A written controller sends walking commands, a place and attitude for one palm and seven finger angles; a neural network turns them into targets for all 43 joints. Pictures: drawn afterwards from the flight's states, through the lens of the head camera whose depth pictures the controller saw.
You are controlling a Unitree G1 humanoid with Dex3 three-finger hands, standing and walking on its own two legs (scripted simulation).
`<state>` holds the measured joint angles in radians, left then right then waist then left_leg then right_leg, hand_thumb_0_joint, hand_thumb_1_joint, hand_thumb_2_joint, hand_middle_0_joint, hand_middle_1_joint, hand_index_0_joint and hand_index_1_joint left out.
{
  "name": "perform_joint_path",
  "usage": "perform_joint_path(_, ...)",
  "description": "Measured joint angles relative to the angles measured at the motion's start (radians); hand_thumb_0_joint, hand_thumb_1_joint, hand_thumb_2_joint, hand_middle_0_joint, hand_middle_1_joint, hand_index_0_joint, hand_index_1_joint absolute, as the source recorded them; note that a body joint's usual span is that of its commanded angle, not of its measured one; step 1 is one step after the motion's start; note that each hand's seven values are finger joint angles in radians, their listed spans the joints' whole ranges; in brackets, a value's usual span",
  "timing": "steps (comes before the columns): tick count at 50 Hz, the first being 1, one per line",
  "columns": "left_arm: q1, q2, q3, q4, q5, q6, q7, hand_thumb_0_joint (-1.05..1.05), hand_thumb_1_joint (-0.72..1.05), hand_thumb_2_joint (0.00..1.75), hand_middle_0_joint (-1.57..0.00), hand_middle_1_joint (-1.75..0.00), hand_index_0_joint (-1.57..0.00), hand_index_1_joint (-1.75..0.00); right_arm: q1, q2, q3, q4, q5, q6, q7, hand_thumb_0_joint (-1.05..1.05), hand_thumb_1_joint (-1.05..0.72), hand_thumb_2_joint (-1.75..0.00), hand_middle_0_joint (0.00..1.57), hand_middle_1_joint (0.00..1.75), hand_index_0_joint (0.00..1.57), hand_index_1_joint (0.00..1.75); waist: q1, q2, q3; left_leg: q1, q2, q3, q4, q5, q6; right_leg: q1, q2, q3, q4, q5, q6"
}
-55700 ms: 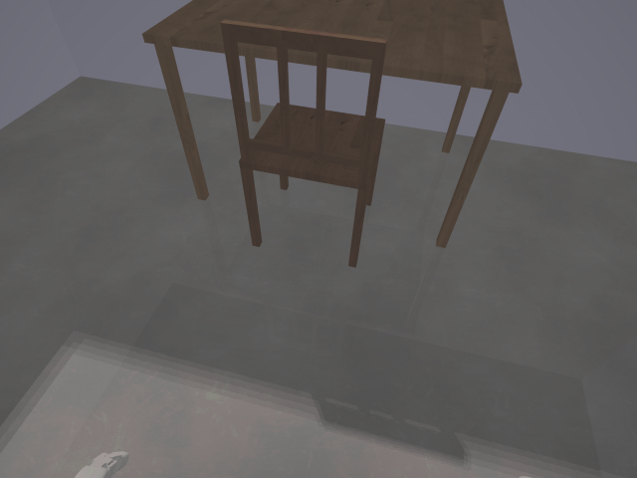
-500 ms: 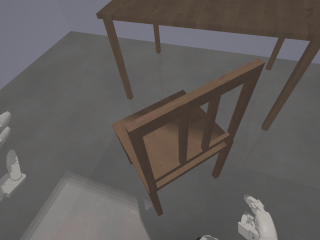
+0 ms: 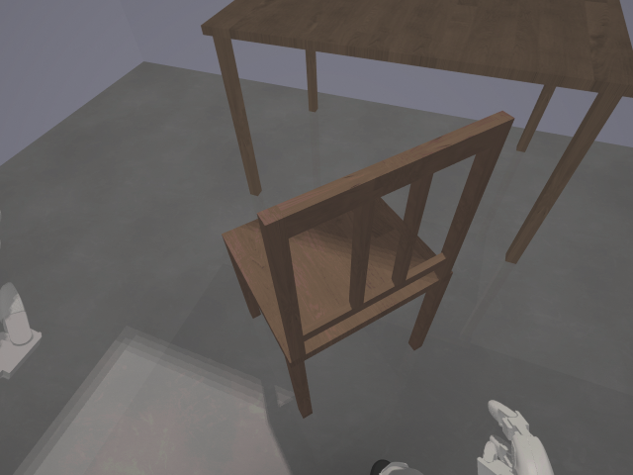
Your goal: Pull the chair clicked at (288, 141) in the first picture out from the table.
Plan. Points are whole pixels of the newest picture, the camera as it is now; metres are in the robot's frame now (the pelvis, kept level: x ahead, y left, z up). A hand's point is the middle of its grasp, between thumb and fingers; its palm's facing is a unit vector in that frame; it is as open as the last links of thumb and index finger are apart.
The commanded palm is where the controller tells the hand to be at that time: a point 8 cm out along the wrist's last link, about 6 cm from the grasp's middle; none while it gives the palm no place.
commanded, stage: step back with the hand held close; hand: left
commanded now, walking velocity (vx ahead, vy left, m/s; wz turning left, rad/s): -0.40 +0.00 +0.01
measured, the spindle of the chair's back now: (359, 259) +0.48 -0.04 -0.08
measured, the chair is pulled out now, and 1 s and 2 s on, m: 0.50 0.50 0.50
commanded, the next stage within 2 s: stop stepping back and stand still in 1.22 s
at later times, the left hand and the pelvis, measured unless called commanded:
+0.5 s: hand (30, 337) +0.20 +0.27 +0.17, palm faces +0.40 -0.74 -0.54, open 7.4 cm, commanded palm +0.13 +0.31 +0.19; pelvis +0.00 +0.01 +0.00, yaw +2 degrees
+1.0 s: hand out of the picture +0.15 +0.28 +0.16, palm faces +0.34 -0.76 -0.55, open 7.4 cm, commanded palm +0.09 +0.32 +0.19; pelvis -0.05 +0.02 +0.01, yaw +1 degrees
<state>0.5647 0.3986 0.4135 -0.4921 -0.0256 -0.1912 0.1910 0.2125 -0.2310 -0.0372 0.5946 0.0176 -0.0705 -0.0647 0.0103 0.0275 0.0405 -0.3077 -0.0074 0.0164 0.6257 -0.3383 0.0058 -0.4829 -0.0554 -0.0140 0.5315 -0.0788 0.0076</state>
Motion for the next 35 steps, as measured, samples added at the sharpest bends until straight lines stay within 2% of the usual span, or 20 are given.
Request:
perform_joint_path(6, 0.007, 0.009, 0.013, -0.009, -0.001, -0.008, 0.003, 0.01, 0.89, 0.9, -0.21, -0.3, -0.21, -0.3, -0.01, 0.007, -0.005, 0.004, -0.001, 0.009, 0.01, 0.02, -0.91, -0.89, 0.2, 0.3, 0.2, 0.3, -0.005, -0.013, 0.004, -0.021, -0.005, 0.001, -0.004, 0.016, -0.002, -0.015, -0.002, 0.007, -0.013, 0.008, 0.004)
perform_joint_path(11, 0.012, 0.02, 0.024, -0.019, 0.002, -0.006, 0.001, 0.01, 0.89, 0.9, -0.21, -0.3, -0.21, -0.3, -0.006, 0.026, -0.006, 0.004, -0.003, 0.005, 0.008, 0.02, -0.91, -0.89, 0.2, 0.3, 0.2, 0.3, -0.012, -0.036, 0.015, -0.027, -0.02, -0.007, 0.018, 0.005, -0.004, -0.034, 0.005, 0.04, 0.044, -0.016, 0.01)
perform_joint_path(14, 0.001, 0.016, 0.029, -0.032, 0.001, -0.007, -0.004, 0.01, 0.89, 0.9, -0.21, -0.3, -0.21, -0.3, -0.013, 0.035, -0.007, 0.017, -0.007, 0.008, 0.008, 0.02, -0.91, -0.89, 0.2, 0.3, 0.2, 0.3, -0.001, -0.042, 0.021, -0.034, -0.02, -0.011, 0.054, -0.02, -0.009, -0.044, 0.011, 0.045, 0.083, -0.018, 0.008)
perform_joint_path(17, -0.016, -0.003, 0.02, -0.052, 0.003, -0.01, -0.008, 0.01, 0.89, 0.9, -0.21, -0.3, -0.21, -0.3, -0.028, 0.028, -0.011, 0.025, -0.012, 0.014, 0.013, 0.02, -0.91, -0.89, 0.2, 0.3, 0.2, 0.3, 0.005, -0.027, 0.017, -0.059, -0.008, -0.021, 0.079, -0.054, 0.004, -0.051, 0.022, 0.033, 0.072, -0.028, 0.004)
perform_joint_path(20, -0.023, 0.002, 0.012, -0.079, 0.002, -0.016, -0.009, 0.01, 0.89, 0.9, -0.21, -0.3, -0.21, -0.3, -0.049, 0.022, -0.016, 0.03, -0.015, 0.025, 0.02, 0.02, -0.91, -0.89, 0.2, 0.3, 0.2, 0.3, -0.004, -0.03, 0.024, -0.073, -0.008, -0.028, 0.064, -0.044, 0.011, -0.047, 0.016, 0.023, 0.032, -0.002, 0.004)
perform_joint_path(23, 0.004, 0.026, 0.019, -0.087, -0.003, -0.025, -0.009, 0.01, 0.89, 0.9, -0.21, -0.3, -0.21, -0.3, -0.064, 0.024, -0.019, 0.03, -0.012, 0.035, 0.018, 0.02, -0.91, -0.89, 0.2, 0.3, 0.2, 0.3, -0.014, -0.049, 0.027, -0.064, -0.012, -0.019, 0.022, 0.019, 0.0, -0.044, 0.009, 0.027, 0.009, 0.006, 0.009)
perform_joint_path(25, 0.029, 0.034, 0.031, -0.078, -0.003, -0.026, -0.009, 0.01, 0.89, 0.9, -0.21, -0.3, -0.21, -0.3, -0.062, 0.028, -0.02, 0.022, -0.01, 0.033, 0.011, 0.02, -0.91, -0.89, 0.2, 0.3, 0.2, 0.3, -0.02, -0.047, 0.023, -0.062, -0.006, -0.018, 0.018, 0.013, -0.001, -0.056, 0.024, 0.04, 0.058, -0.06, 0.01)
perform_joint_path(27, 0.039, 0.039, 0.041, -0.062, -0.003, -0.016, -0.008, 0.01, 0.89, 0.9, -0.21, -0.3, -0.21, -0.3, -0.049, 0.038, -0.028, 0.023, -0.011, 0.019, 0.001, 0.02, -0.91, -0.89, 0.2, 0.3, 0.2, 0.3, -0.027, -0.033, 0.008, -0.065, 0.003, -0.036, 0.02, 0.005, -0.003, -0.047, 0.054, 0.048, 0.169, -0.123, 0.012)
perform_joint_path(29, 0.042, 0.042, 0.053, -0.059, -0.012, -0.004, -0.008, 0.01, 0.89, 0.9, -0.21, -0.3, -0.21, -0.3, -0.032, 0.053, -0.031, 0.033, -0.013, 0.002, -0.002, 0.01, -0.91, -0.89, 0.2, 0.3, 0.2, 0.3, -0.018, -0.034, -0.017, -0.065, 0.008, -0.041, 0.009, 0.005, -0.008, 0.003, 0.069, 0.045, 0.196, -0.147, 0.006)
perform_joint_path(32, 0.036, 0.021, 0.067, -0.067, -0.021, -0.008, -0.01, 0.01, 0.89, 0.9, -0.21, -0.3, -0.21, -0.3, -0.047, 0.067, -0.023, 0.05, -0.017, -0.014, 0.002, 0.01, -0.91, -0.89, 0.2, 0.3, 0.2, 0.3, 0.016, -0.043, -0.021, -0.058, 0.023, -0.015, -0.003, 0.003, -0.02, 0.069, 0.076, 0.041, 0.084, -0.22, -0.021)
perform_joint_path(35, -0.013, -0.003, 0.021, -0.065, -0.014, -0.01, -0.022, 0.02, 0.89, 0.9, -0.21, -0.3, -0.21, -0.3, -0.092, 0.058, -0.012, 0.052, -0.02, -0.004, 0.007, 0.01, -0.91, -0.89, 0.2, 0.3, 0.2, 0.3, 0.013, -0.02, 0.019, -0.067, 0.044, -0.004, 0.005, 0.086, -0.025, 0.088, 0.087, 0.029, 0.037, -0.153, -0.025)
